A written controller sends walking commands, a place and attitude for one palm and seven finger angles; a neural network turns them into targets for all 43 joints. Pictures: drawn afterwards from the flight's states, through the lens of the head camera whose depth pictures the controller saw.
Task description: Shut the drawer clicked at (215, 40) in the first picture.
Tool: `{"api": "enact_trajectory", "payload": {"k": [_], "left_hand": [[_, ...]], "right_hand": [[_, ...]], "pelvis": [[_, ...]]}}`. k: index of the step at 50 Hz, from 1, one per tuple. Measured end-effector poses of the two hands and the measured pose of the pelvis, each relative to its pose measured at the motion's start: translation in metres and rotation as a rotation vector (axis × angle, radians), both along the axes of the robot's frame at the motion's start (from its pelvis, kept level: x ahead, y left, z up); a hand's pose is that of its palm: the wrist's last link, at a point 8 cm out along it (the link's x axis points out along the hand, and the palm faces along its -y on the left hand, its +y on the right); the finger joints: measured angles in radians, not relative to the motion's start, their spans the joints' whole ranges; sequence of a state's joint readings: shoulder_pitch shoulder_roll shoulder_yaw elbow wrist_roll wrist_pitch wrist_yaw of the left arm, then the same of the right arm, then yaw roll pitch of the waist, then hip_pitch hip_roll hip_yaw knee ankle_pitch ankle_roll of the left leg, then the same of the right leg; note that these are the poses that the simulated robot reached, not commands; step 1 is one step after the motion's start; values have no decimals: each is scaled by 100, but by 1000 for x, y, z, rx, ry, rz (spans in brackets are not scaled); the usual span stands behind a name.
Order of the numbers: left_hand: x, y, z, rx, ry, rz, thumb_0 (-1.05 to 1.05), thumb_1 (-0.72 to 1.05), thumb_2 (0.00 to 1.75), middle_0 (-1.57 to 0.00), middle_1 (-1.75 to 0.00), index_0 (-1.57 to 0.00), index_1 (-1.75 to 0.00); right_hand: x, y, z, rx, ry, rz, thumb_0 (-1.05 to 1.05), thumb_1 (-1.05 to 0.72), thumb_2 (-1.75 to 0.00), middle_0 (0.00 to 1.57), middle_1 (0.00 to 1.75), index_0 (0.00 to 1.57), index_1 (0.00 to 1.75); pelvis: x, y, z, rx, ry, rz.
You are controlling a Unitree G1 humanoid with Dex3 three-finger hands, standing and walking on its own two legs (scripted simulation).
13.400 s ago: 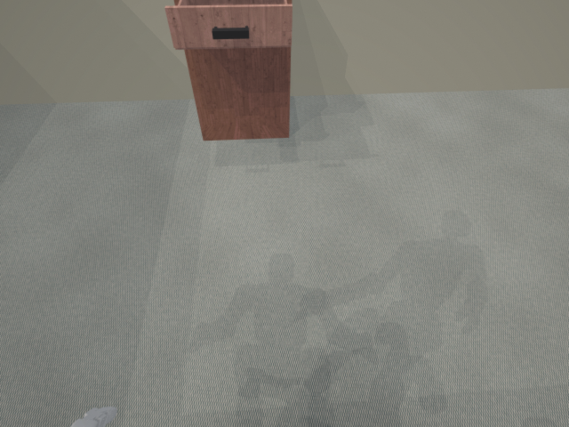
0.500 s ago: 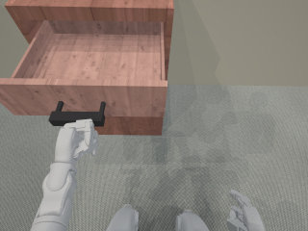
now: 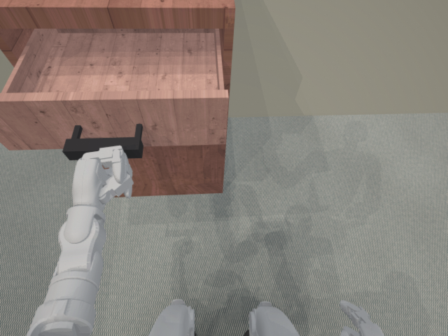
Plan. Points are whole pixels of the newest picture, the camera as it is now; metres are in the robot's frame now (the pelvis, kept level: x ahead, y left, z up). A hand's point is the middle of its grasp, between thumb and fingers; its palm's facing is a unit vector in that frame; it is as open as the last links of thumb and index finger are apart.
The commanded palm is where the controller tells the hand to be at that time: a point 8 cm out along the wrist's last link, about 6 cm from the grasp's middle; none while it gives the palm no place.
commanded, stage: push the drawer shut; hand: left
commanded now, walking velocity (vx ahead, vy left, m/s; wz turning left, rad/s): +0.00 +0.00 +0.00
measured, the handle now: (106, 138) +0.46 +0.22 +0.04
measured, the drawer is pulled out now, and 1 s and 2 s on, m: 0.20 0.08 0.00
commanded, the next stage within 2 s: pull the fist back off the drawer in 1.92 s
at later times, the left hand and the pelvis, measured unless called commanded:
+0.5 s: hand (131, 150) +0.44 +0.18 +0.04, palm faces +0.05 -1.00 -0.03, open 3.0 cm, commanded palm +0.41 +0.23 +0.04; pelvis -0.01 +0.00 -0.01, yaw +0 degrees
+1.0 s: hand (136, 123) +0.50 +0.18 +0.04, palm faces +0.06 -1.00 -0.02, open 3.2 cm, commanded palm +0.48 +0.23 +0.04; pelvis -0.01 +0.01 -0.01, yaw -1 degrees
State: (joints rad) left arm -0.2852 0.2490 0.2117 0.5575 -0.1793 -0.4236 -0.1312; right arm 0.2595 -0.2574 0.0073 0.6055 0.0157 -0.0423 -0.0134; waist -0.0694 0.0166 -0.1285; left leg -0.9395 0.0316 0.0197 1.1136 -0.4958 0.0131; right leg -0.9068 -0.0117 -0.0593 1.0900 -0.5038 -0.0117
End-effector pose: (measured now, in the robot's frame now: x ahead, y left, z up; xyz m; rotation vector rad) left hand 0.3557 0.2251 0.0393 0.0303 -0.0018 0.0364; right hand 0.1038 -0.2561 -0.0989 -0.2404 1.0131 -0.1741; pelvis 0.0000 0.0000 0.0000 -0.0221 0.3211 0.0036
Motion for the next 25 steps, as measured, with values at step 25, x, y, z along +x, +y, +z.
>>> {"api": "enact_trajectory", "payload": {"k": [25], "left_hand": [[56,4,0,-2,3,12,-1,81,89,-140,-160,-140,-160]], "right_hand": [[-37,2,-12,-10,121,-32,1,-91,-89,20,30,21,30]], "pelvis": [[-8,4,-6,-9,34,-1]]}}
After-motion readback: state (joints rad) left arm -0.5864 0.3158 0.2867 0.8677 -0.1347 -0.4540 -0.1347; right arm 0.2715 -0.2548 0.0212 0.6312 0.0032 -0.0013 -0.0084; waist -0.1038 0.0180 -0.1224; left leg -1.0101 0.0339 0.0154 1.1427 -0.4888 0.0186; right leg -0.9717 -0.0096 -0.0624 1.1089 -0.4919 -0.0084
